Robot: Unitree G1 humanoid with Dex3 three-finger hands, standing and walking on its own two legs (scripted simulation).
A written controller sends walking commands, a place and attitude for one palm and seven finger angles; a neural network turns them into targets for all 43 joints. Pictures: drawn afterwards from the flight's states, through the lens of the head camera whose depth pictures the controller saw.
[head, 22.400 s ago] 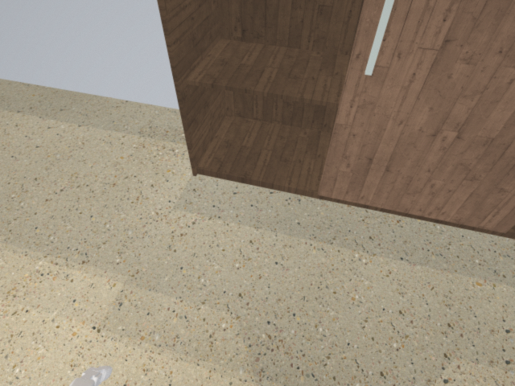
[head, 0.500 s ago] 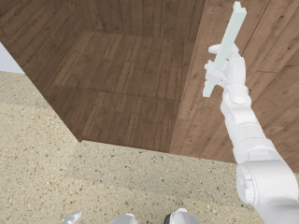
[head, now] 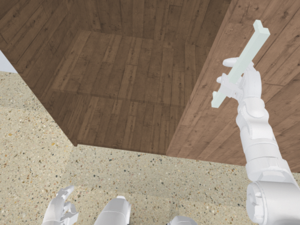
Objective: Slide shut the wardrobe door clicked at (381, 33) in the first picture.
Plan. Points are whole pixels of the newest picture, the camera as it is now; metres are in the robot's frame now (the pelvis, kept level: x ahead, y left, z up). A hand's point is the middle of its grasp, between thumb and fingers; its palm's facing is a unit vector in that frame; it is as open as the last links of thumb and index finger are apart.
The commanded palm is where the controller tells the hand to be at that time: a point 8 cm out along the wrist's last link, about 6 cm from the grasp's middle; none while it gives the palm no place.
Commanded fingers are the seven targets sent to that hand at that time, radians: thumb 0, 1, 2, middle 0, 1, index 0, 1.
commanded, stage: step sideways, sliding the door along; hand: right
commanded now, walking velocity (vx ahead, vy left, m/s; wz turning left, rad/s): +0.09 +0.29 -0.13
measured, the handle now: (232, 71) +0.49 -0.20 +0.11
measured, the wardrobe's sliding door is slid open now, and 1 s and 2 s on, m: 0.61 0.45 0.17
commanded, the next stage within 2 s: none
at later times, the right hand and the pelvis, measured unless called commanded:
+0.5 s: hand (203, 82) +0.45 -0.12 +0.10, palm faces +0.29 +0.95 -0.15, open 6.3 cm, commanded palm +0.43 -0.10 +0.12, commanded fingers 0.00 -0.90 -0.90 0.45 1.40 0.45 1.40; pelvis +0.07 +0.09 +0.00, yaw -9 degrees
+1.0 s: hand (161, 77) +0.46 -0.01 +0.10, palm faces +0.24 +0.96 -0.13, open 6.2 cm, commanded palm +0.44 +0.01 +0.11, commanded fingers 0.00 -0.90 -0.90 0.45 1.40 0.45 1.40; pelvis +0.11 +0.18 +0.00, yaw -11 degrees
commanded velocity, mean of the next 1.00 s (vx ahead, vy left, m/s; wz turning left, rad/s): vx -0.28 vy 0.28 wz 0.08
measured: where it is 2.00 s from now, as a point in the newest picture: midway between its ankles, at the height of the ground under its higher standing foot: outside the picture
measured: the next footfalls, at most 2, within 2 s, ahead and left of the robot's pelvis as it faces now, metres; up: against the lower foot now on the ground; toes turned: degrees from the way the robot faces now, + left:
left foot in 0.06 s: +0.17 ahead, +0.16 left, +0.00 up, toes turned -1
right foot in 0.46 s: +0.06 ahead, -0.09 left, +0.00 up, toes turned -13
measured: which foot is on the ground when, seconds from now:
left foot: up 0.00-0.04, down 0.06-0.48, up 0.50-0.64, down 0.66-0.84, up 0.86-1.00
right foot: down 0.00-0.34, up 0.36-0.44, down 0.46-0.70, up 0.72-0.82, down 0.84-1.00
